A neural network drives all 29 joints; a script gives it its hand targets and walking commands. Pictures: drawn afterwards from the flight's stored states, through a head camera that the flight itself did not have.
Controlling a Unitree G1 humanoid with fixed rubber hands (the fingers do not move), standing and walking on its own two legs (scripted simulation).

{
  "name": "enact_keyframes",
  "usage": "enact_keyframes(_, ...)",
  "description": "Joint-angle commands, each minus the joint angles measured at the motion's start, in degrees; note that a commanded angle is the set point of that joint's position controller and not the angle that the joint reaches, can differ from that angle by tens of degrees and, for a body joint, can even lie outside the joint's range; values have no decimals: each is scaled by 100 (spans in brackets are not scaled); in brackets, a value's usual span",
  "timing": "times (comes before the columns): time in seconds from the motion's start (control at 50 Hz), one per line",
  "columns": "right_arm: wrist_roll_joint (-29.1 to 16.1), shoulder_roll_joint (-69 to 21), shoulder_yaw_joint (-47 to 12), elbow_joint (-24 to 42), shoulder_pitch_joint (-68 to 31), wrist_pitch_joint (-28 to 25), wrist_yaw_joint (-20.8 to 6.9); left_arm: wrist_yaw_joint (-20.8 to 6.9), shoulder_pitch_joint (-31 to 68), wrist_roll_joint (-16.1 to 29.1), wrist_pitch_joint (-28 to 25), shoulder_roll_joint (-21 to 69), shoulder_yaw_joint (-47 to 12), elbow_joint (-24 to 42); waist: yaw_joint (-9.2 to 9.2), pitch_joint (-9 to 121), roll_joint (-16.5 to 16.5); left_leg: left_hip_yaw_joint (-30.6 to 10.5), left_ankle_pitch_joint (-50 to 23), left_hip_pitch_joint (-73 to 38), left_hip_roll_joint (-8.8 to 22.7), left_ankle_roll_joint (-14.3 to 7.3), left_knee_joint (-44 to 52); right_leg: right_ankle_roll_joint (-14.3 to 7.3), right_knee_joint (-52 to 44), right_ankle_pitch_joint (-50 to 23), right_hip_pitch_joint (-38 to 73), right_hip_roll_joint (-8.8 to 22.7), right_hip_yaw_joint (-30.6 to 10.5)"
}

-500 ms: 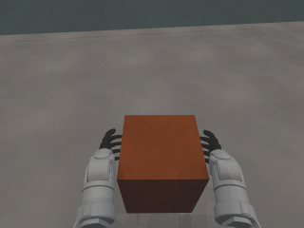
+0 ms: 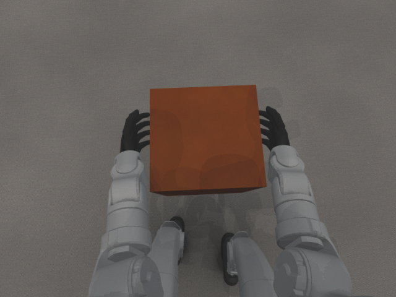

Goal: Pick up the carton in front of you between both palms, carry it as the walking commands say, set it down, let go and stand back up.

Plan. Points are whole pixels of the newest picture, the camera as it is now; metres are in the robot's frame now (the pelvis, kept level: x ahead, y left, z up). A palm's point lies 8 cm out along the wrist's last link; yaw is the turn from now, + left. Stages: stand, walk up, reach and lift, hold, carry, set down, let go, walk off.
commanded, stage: set down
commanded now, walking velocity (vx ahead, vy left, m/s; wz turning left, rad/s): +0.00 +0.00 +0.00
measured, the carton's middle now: (203, 149) +0.40 +0.03 -0.15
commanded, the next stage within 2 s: none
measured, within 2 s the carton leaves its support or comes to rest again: neither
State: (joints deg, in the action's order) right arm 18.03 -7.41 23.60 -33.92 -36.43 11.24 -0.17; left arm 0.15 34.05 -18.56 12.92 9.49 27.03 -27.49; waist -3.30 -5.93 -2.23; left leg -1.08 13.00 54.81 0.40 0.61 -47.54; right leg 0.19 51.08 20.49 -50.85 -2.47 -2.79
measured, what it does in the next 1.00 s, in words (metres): lowers itself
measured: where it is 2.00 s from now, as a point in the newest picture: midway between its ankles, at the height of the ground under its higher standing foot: (201, 259)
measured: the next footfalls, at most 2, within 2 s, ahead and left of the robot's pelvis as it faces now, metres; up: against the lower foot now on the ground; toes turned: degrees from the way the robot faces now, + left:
none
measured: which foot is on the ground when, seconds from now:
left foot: down 0.00-1.00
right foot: down 0.00-1.00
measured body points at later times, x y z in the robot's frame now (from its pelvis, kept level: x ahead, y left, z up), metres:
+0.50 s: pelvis -0.02 -0.01 -0.13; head +0.24 +0.00 +0.24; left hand +0.42 +0.19 -0.22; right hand +0.47 -0.11 -0.22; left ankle +0.09 +0.13 -0.68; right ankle +0.03 -0.12 -0.68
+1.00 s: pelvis -0.05 -0.01 -0.25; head +0.29 +0.00 +0.05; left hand +0.44 +0.19 -0.38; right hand +0.52 -0.10 -0.37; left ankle +0.09 +0.13 -0.68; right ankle +0.03 -0.12 -0.68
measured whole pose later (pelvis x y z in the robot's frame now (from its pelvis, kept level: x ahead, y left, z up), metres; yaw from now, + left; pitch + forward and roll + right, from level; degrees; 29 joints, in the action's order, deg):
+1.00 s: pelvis -0.05 -0.01 -0.25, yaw +0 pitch +48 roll +1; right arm 10.9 10.6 16.3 -51.0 -75.9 17.6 -0.5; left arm 6.7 63.6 -13.2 18.6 5.8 35.0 -29.8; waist -4.9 0.1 -2.3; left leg -1.5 23.2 124.6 -0.1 2.4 -99.8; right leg 0.6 106.2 33.4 -120.7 -4.6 -2.1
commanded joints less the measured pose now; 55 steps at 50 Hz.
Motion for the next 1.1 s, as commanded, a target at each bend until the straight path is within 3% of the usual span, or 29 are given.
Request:
enact_keyframes(0.0, -983, -4940, -3526, 247, -3135, -498, -977, -1156, 3002, 908, -423, 4734, -3604, -14, -174, 6219, 21, -16, -3063, -3209, -728, -8, -926, 118, 105, -2453, 238, -669, -57)
enact_keyframes(0.04, -1135, -5030, -3813, 456, -3217, -435, -917, -1208, 3060, 1043, -379, 4716, -3799, 164, -226, 6795, -42, 82, -3026, -2793, -776, 13, -1194, 172, 372, -2668, 138, -660, -66)
enact_keyframes(0.1, -1184, -5146, -3903, 445, -3249, -213, -918, -1339, 3100, 1077, -185, 4696, -3743, 164, -306, 6788, -159, 206, -2385, -1831, -824, 50, -1428, 230, 646, -2431, -123, -646, -76)
enact_keyframes(0.2, -1045, -5156, -3469, -45, -3582, 230, -1096, -1622, 3409, 900, 271, 4728, -3227, -290, -364, 5944, -230, 318, -1150, -406, -811, 20, -1732, 227, 882, -1252, -964, -652, -24)
enact_keyframes(0.28, -901, -5021, -3098, -360, -3953, 389, -1180, -1687, 3769, 792, 458, 4754, -2862, -628, -303, 5800, -230, 331, -858, 240, -819, 11, -2068, 187, 1195, -902, -1588, -678, 44)
enact_keyframes(0.4, -913, -4758, -2864, -616, -4469, 329, -1188, -1502, 4286, 834, 445, 4810, -2694, -750, -255, 6260, -138, 347, -1003, 803, -850, 97, -2675, 129, 1896, -868, -2415, -765, 149)
enact_keyframes(0.62, -1325, -4257, -3059, -710, -5581, 366, -1242, -991, 5425, 1193, 470, 4734, -2914, -404, -309, 7456, -64, 424, -1020, 1215, -858, 266, -3739, 72, 3128, -502, -3562, -881, 377)
enact_keyframes(0.88, -1371, -3538, -2711, -1418, -6514, 465, -1365, -639, 6640, 1209, 498, 4259, -2437, -433, -332, 7074, -187, 534, -504, 1924, -811, 289, -4681, 28, 4078, 170, -4914, -806, 499)
enact_keyframes(1.08, -1602, -3018, -2944, -1698, -7170, 378, -1262, -486, 7459, 1452, 293, 3583, -2255, -357, -516, 7049, -422, 708, -621, 2412, -713, 333, -5488, 58, 4813, -35, -4871, -693, 437)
